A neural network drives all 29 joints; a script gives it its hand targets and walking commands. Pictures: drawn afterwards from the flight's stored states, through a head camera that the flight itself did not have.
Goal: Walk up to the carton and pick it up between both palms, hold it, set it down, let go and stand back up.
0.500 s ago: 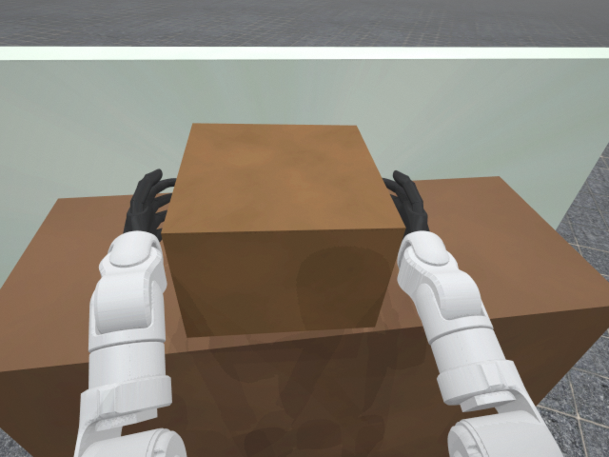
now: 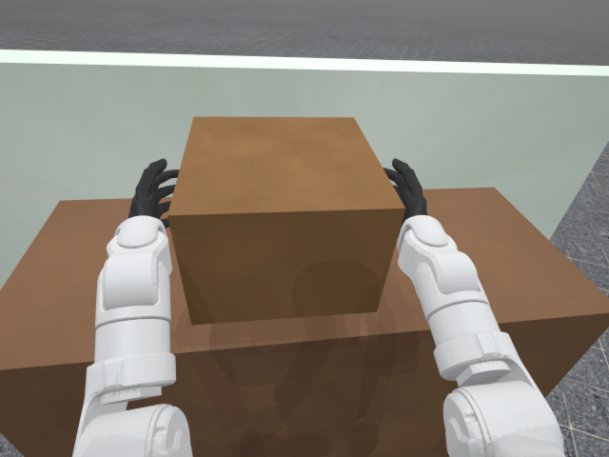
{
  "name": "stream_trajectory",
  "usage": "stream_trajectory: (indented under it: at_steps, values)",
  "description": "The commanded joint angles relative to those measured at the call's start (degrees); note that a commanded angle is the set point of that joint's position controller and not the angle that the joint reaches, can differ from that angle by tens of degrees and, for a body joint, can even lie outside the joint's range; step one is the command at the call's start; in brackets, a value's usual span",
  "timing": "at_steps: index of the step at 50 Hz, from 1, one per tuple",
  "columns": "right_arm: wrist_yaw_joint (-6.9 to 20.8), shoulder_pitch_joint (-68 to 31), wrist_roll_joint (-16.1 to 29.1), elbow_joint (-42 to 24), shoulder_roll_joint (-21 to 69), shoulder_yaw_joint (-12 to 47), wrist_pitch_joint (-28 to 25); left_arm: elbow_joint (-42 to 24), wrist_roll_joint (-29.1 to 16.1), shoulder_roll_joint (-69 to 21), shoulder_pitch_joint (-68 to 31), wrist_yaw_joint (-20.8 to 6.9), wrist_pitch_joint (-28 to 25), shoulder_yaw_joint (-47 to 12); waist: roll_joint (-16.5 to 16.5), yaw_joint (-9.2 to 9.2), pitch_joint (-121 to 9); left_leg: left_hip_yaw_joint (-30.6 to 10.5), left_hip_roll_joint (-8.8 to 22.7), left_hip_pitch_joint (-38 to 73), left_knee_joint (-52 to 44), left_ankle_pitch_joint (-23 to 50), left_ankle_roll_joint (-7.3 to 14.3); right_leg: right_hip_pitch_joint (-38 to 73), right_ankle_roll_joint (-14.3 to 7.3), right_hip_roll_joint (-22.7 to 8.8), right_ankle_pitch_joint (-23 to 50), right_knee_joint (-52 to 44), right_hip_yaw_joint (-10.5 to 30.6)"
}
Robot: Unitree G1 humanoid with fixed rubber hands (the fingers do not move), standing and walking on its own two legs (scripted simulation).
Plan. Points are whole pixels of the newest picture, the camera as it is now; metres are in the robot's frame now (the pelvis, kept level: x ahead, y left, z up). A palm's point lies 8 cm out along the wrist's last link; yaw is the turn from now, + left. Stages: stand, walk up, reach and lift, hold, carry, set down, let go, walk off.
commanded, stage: hold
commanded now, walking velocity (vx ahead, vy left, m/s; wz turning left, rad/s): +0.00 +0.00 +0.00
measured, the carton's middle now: (281, 210) +0.41 +0.01 +0.18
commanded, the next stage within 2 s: none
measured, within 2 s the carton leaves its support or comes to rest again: neither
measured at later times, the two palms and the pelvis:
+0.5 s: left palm (151, 226) +0.36 +0.17 +0.19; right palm (411, 221) +0.36 -0.16 +0.19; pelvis +0.02 -0.01 +0.00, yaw +1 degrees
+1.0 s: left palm (150, 228) +0.36 +0.17 +0.19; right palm (412, 225) +0.36 -0.16 +0.19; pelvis +0.00 +0.00 +0.00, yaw +0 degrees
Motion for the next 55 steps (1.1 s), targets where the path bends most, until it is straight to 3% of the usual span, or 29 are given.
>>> stream_trajectory:
  at_steps: [1,2,5,8,10,12,13,14,17,19,20,24,26,30,33,36,38,39,40,41,42,44,45,46,48,50,53,54,55]
  values:
    - [7.00,-46.27,7.33,-20.71,31.62,23.69,-5.27,-15.70,-11.40,-32.04,-40.40,-8.25,-4.37,-33.66,5.93,-1.19,-28.96,1.84,-2.30,13.86,0.43,18.03,-1.72,2.70,0.60,4.52,9.69,-1.77,-3.38]
    - [6.75,-44.00,7.37,-20.90,29.75,22.65,-4.54,-14.33,-10.97,-31.68,-38.09,-8.34,-3.54,-33.73,7.60,-2.04,-25.00,2.72,-2.76,13.03,0.26,16.96,-2.27,1.63,0.73,4.26,9.27,-2.27,-3.50]
    - [5.63,-45.01,7.37,-24.34,30.68,23.86,-4.75,-13.63,-9.74,-31.21,-36.17,-9.21,-3.34,-32.66,4.15,-1.43,-23.89,2.73,-3.34,11.12,-0.07,16.27,-1.30,3.63,1.61,4.62,10.59,-2.43,-3.11]
    - [5.00,-42.96,7.76,-26.38,31.74,25.94,-3.78,-17.46,-10.72,-29.74,-36.37,-9.31,-3.23,-34.15,3.62,-1.65,-24.47,3.00,-4.04,10.59,0.42,15.94,-0.97,5.73,2.45,3.78,15.31,-1.28,-2.17]
    - [3.77,-44.79,10.00,-34.18,33.17,30.01,-4.43,-20.34,-11.35,-30.15,-33.75,-9.56,-3.60,-35.32,2.65,-0.06,-30.20,2.61,-4.61,10.73,1.68,20.67,-0.55,10.01,3.26,3.99,22.85,0.13,-2.01]
    - [3.25,-45.03,9.76,-35.10,33.86,29.99,-4.10,-24.08,-13.18,-29.64,-38.04,-9.52,-4.52,-37.16,3.90,-1.07,-31.17,2.29,-4.52,10.66,2.26,20.72,-1.14,9.78,3.32,3.71,24.67,0.80,-1.84]
    - [3.00,-44.13,10.95,-35.05,33.51,31.14,-3.70,-23.48,-13.00,-29.91,-36.20,-9.12,-4.38,-36.99,4.58,-0.48,-31.59,2.36,-4.97,11.06,2.22,21.53,-1.44,9.40,3.42,3.99,25.67,0.87,-1.80]
    - [2.88,-44.24,10.86,-34.46,33.22,30.37,-3.22,-25.12,-13.57,-29.61,-38.20,-8.95,-4.50,-38.15,5.50,-1.75,-30.73,1.98,-4.73,11.48,2.81,21.54,-1.67,7.66,2.82,4.09,24.69,1.20,-1.79]
    - [3.26,-38.29,9.67,-33.90,31.65,29.13,-1.92,-27.24,-13.28,-29.83,-35.47,-8.90,-3.50,-38.36,6.18,-2.16,-28.43,1.62,-4.14,11.21,1.56,19.76,-1.57,6.30,2.70,3.90,19.15,0.08,-2.00]
    - [3.35,-39.27,9.17,-32.58,30.91,28.63,-1.62,-23.84,-11.26,-27.89,-34.24,-9.23,-2.70,-36.40,5.63,-1.08,-25.05,1.80,-3.86,10.89,0.34,17.95,-1.42,5.64,2.76,4.06,17.51,-0.69,-2.09]
    - [3.16,-37.67,9.72,-32.58,31.01,30.03,-1.34,-24.11,-12.05,-27.19,-33.09,-9.49,-2.69,-36.04,3.59,-1.14,-25.79,2.48,-4.26,10.66,0.62,18.43,-1.51,6.75,3.10,3.69,20.59,0.00,-2.42]
    - [2.60,-36.58,9.41,-33.67,30.79,29.18,-0.84,-23.59,-11.24,-28.08,-31.33,-10.48,-1.64,-35.77,4.16,-2.11,-24.70,2.57,-4.64,10.49,0.10,19.32,-1.45,8.30,3.25,3.66,22.66,-0.33,-2.11]
    - [2.92,-37.05,8.75,-31.57,29.41,27.55,-0.64,-21.58,-9.85,-26.98,-30.49,-10.98,-1.06,-33.93,4.66,-1.24,-21.35,2.82,-4.23,10.76,-0.41,18.78,-1.30,6.81,3.04,3.70,20.29,-0.90,-2.23]
    - [3.12,-37.23,8.17,-30.37,29.56,27.30,-0.70,-20.46,-9.99,-27.75,-31.79,-11.44,-1.06,-33.32,4.47,-1.66,-20.26,2.73,-4.09,10.12,-0.92,16.73,-1.36,6.92,2.49,4.00,16.90,-1.77,-2.11]
    - [3.65,-42.33,6.99,-33.27,30.56,27.29,-2.43,-18.17,-10.28,-28.31,-33.71,-10.95,-2.11,-33.66,2.71,-0.74,-23.43,3.13,-4.55,9.19,-1.09,14.90,-0.66,6.18,2.37,3.92,14.47,-1.63,-2.82]
    - [3.65,-42.03,8.92,-37.61,32.08,29.50,-3.18,-24.64,-12.90,-30.09,-33.41,-9.80,-3.14,-37.39,3.00,-0.51,-30.37,2.43,-4.38,13.33,0.96,21.86,-1.24,7.34,2.75,4.27,21.52,-0.29,-2.16]
    - [3.61,-39.95,8.87,-35.93,31.35,29.54,-2.94,-24.89,-13.23,-30.65,-34.24,-9.81,-3.33,-38.40,5.56,-1.93,-30.00,2.07,-3.97,14.23,1.67,23.99,-2.21,6.69,2.30,4.71,21.58,-0.50,-2.67]
    - [3.80,-39.88,9.22,-34.61,31.46,29.13,-2.59,-24.42,-13.16,-29.71,-34.11,-9.43,-3.34,-37.26,4.19,-1.53,-29.62,2.28,-4.33,13.33,1.45,22.62,-2.18,6.15,2.22,4.67,20.49,-0.36,-2.51]
    - [4.00,-41.09,9.08,-32.66,30.28,28.09,-1.91,-22.29,-12.37,-28.13,-35.55,-9.36,-3.13,-34.99,4.26,-0.30,-25.39,2.42,-3.96,10.70,0.23,17.64,-1.46,4.76,2.00,4.24,16.10,-1.06,-2.28]
    - [4.36,-41.35,8.38,-31.52,30.95,27.16,-2.26,-21.91,-11.90,-29.07,-36.75,-9.19,-3.18,-35.86,5.93,-0.69,-24.73,2.56,-3.55,10.01,-0.37,14.66,-1.18,3.91,1.82,4.10,11.77,-1.45,-2.26]
    - [4.79,-42.82,7.13,-29.00,30.81,26.83,-2.19,-18.10,-10.40,-28.30,-36.89,-9.22,-2.50,-32.84,3.54,0.30,-21.78,2.70,-3.67,7.80,-2.05,9.95,-0.45,2.67,1.65,4.00,6.56,-2.18,-2.64]
    - [5.73,-40.76,5.04,-21.29,30.29,22.52,-1.76,-15.11,-8.19,-28.16,-38.46,-9.78,-2.02,-31.47,5.72,0.07,-17.95,3.02,-3.21,6.80,-4.11,3.43,-0.15,1.39,1.04,3.17,-0.22,-2.94,-2.61]
    - [6.04,-43.29,4.45,-23.10,30.13,21.86,-2.67,-13.10,-8.94,-28.75,-37.91,-10.05,-2.01,-31.44,3.60,-0.16,-19.54,3.08,-3.55,6.32,-4.11,2.79,0.16,1.34,0.97,3.39,-0.43,-3.12,-2.75]
    - [6.19,-44.29,4.64,-23.68,31.23,22.60,-3.54,-14.88,-10.54,-30.65,-39.68,-9.79,-2.73,-33.44,5.19,-1.60,-23.65,2.71,-3.20,8.33,-3.37,3.72,-0.27,1.07,0.62,3.22,0.76,-2.65,-3.14]
    - [6.47,-47.79,5.59,-25.56,32.20,22.51,-4.70,-16.40,-11.52,-32.23,-42.07,-9.03,-4.04,-35.40,6.62,-1.01,-27.65,2.38,-2.90,10.29,-1.98,7.95,-0.96,1.69,0.72,3.61,3.97,-2.02,-3.08]
    - [6.14,-48.18,6.70,-27.02,31.73,23.84,-4.39,-15.12,-12.18,-32.06,-39.53,-8.68,-4.04,-35.57,4.60,-1.07,-28.38,2.52,-3.48,12.21,-0.77,12.40,-0.72,2.37,1.21,3.73,8.05,-2.25,-2.86]
    - [6.18,-46.41,4.44,-19.90,31.26,21.34,-3.49,-10.74,-9.40,-29.75,-40.55,-8.90,-3.72,-30.83,4.11,-0.56,-21.68,3.52,-3.63,8.35,-2.77,6.78,0.04,0.77,1.31,3.44,3.14,-2.77,-2.40]
    - [6.22,-45.08,4.42,-18.90,32.12,21.85,-3.72,-12.69,-9.44,-31.26,-40.46,-9.35,-3.48,-31.78,4.83,-1.55,-21.97,3.13,-3.23,9.13,-3.14,6.67,-0.18,2.12,1.22,3.51,2.88,-3.07,-2.69]
    - [6.26,-43.95,3.27,-14.44,30.71,19.28,-2.55,-7.05,-7.10,-28.89,-40.01,-9.99,-2.73,-27.86,4.14,-0.91,-15.33,3.88,-3.83,6.28,-4.21,1.97,0.34,1.15,0.86,2.88,-1.27,-3.77,-2.30]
